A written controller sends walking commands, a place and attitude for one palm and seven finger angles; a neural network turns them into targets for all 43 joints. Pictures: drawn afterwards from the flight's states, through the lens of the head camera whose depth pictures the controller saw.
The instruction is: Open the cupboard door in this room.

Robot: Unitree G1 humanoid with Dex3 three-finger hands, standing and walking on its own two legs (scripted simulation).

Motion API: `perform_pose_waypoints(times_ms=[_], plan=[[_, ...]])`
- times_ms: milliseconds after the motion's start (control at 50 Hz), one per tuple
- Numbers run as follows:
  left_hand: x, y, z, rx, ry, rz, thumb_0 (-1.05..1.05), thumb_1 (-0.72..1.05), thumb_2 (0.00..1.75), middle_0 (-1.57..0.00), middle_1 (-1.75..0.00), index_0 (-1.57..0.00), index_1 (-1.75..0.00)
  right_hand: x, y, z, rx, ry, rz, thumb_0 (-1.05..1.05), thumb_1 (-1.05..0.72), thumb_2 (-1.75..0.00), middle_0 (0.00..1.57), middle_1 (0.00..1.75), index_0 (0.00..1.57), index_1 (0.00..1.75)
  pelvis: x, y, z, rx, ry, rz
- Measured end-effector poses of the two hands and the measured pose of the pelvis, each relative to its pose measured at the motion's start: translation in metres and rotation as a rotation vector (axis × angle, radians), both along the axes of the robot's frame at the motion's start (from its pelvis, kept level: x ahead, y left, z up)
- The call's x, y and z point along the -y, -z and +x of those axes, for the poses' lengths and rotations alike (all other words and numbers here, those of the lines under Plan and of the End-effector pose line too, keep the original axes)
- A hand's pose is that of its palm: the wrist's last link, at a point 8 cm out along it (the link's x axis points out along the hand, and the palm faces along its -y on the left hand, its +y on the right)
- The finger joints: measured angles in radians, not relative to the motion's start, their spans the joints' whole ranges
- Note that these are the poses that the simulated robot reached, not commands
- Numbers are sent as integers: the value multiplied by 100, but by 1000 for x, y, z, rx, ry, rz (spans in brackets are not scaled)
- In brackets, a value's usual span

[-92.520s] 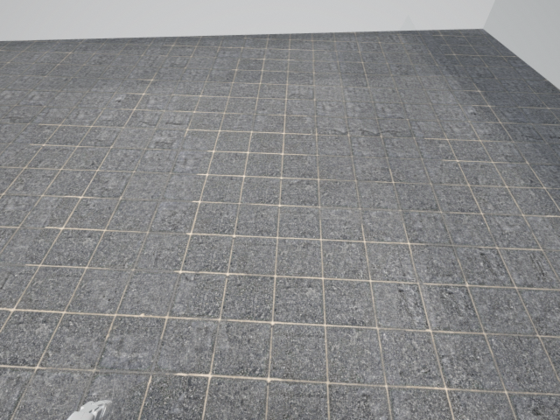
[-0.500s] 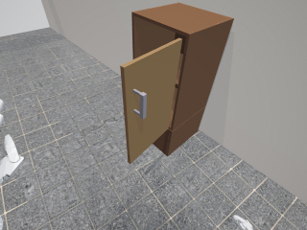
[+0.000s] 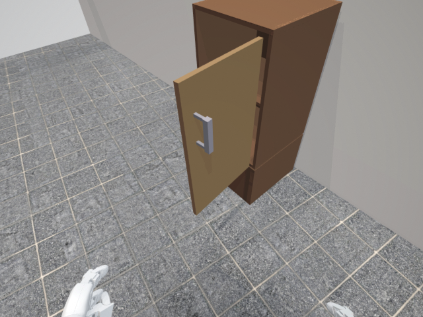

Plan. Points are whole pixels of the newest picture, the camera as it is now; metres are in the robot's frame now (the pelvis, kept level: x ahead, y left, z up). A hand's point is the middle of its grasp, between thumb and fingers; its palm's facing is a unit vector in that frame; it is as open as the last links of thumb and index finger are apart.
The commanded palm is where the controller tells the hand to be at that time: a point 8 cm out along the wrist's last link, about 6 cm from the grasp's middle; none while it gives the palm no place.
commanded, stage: let the arm hang, fingers relaxed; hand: left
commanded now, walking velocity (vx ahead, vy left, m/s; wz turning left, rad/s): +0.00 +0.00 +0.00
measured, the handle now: (203, 133) +0.60 +0.05 +0.00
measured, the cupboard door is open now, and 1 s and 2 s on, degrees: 96 96 96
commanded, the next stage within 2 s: look to check the result in 0.92 s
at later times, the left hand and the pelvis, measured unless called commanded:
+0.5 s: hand out of the picture -0.04 +0.20 -0.15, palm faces +0.02 -0.97 -0.24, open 7.3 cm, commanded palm none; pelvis -0.01 +0.01 +0.02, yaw +0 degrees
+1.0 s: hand out of the picture +0.01 +0.18 -0.15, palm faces +0.02 -0.98 -0.20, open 7.3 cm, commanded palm none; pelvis +0.00 +0.00 +0.02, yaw -1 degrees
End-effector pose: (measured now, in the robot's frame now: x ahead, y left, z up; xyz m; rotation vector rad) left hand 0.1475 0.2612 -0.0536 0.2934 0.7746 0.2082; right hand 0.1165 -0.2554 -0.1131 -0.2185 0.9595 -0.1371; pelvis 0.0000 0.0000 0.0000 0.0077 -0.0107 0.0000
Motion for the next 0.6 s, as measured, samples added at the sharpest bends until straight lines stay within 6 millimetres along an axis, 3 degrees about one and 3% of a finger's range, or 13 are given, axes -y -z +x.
perform_pose_waypoints(times_ms=[40, 80, 160, 300, 360, 440, 600], plan=[[26, 43, -37, -206, 9, -101, 1, 91, 90, -19, -30, -20, -30, -7, 0, -12, -53, 10, 10, 1, -91, -90, 19, 30, 20, 30, 1, -2, 0, 10, 0, -1], [47, 69, -74, -359, -16, -182, 0, 93, 90, -19, -30, -20, -30, -14, 1, -28, -118, 20, 18, 1, -91, -90, 19, 30, 20, 30, 2, -5, -1, 16, 1, -4], [36, 77, -121, -488, -107, -183, -3, 103, 89, -20, -30, -21, -30, -27, 6, -65, -276, 24, 26, 0, -92, -90, 20, 30, 20, 30, 4, -13, -3, 11, -9, -18], [19, 69, -186, -681, -160, -149, -1, 97, 90, -20, -30, -21, -30, -25, 11, -112, -434, 69, 27, 0, -94, -90, 20, 30, 20, 30, -2, -18, -4, 13, -6, -20], [15, 66, -198, -722, -170, -137, -1, 95, 90, -20, -30, -21, -30, -28, 13, -125, -468, 81, 36, 0, -93, -90, 20, 30, 20, 30, -4, -19, -5, 16, -3, -18], [13, 64, -200, -731, -169, -129, 0, 93, 90, -20, -30, -20, -30, -34, 16, -136, -491, 90, 53, 0, -92, -90, 19, 30, 20, 30, -6, -20, -6, 18, 1, -16], [22, 68, -168, -653, -128, -142, 0, 91, 90, -19, -30, -20, -30, -48, 20, -139, -479, 102, 90, 0, -91, -90, 19, 30, 20, 30, -8, -19, -6, 21, 8, -12]])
